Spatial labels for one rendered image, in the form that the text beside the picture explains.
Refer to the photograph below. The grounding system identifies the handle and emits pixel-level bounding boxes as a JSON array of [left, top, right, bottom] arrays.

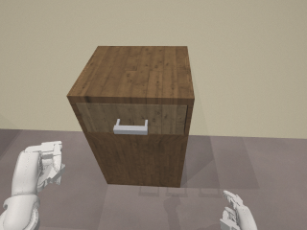
[[113, 119, 148, 135]]

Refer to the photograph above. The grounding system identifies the left robot hand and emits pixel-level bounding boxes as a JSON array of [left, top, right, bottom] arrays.
[[11, 141, 65, 196]]

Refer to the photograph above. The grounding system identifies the drawer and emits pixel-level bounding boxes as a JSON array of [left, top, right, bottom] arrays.
[[76, 103, 187, 135]]

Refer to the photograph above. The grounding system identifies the left robot forearm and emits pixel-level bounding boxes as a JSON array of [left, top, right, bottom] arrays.
[[0, 194, 40, 230]]

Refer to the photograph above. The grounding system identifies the right robot hand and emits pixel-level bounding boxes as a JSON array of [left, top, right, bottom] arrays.
[[220, 190, 258, 230]]

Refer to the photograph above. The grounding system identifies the cabinet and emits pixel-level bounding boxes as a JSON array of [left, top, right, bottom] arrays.
[[66, 46, 195, 188]]

